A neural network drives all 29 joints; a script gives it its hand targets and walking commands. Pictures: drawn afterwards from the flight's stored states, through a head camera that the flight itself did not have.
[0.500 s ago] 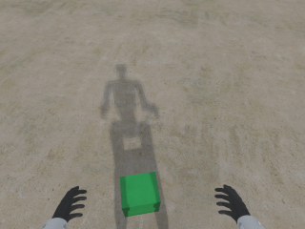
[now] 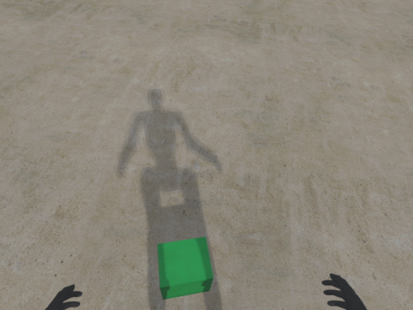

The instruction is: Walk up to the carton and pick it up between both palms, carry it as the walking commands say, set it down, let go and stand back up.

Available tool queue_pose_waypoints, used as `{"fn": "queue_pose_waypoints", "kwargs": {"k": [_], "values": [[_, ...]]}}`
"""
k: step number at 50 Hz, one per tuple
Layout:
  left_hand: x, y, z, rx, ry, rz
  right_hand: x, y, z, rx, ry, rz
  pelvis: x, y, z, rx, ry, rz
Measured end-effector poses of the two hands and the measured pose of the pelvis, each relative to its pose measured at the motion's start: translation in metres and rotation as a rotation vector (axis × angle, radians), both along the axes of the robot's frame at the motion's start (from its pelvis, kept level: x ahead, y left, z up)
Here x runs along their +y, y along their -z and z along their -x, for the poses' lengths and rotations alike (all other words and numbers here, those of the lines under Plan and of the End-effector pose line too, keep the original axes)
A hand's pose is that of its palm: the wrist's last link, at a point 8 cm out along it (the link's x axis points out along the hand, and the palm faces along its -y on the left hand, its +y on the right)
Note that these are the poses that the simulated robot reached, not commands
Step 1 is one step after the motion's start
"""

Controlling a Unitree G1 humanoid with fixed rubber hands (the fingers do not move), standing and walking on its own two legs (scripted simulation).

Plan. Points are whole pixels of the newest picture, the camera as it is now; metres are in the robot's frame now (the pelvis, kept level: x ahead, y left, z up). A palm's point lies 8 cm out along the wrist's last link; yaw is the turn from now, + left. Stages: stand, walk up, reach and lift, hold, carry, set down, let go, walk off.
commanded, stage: stand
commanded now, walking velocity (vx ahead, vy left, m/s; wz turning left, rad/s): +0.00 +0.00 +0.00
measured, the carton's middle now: (184, 268) +0.39 +0.05 -0.67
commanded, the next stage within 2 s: none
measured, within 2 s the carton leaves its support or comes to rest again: neither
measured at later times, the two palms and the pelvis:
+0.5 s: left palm out of the picture +0.10 +0.30 -0.10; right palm out of the picture +0.10 -0.30 -0.09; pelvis -0.01 +0.00 +0.00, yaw +0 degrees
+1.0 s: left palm out of the picture +0.07 +0.30 -0.10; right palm out of the picture +0.08 -0.31 -0.09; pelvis -0.02 +0.00 +0.01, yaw +0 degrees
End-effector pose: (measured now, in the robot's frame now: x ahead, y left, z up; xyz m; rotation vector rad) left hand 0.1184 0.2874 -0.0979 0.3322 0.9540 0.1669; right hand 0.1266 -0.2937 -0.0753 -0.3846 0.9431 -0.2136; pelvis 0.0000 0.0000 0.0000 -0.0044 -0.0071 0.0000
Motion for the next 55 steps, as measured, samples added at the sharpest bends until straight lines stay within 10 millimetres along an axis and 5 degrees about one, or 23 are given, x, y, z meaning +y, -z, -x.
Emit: {"fn": "queue_pose_waypoints", "kwargs": {"k": [55], "values": [[0.018, 0.002, 0.049, 0.142, -0.049, -0.035, -0.016, 0.014, 0.051, 0.145, 0.044, -0.006, -0.002, -0.008, 0.019, -0.04, 0.0, -0.001]]}}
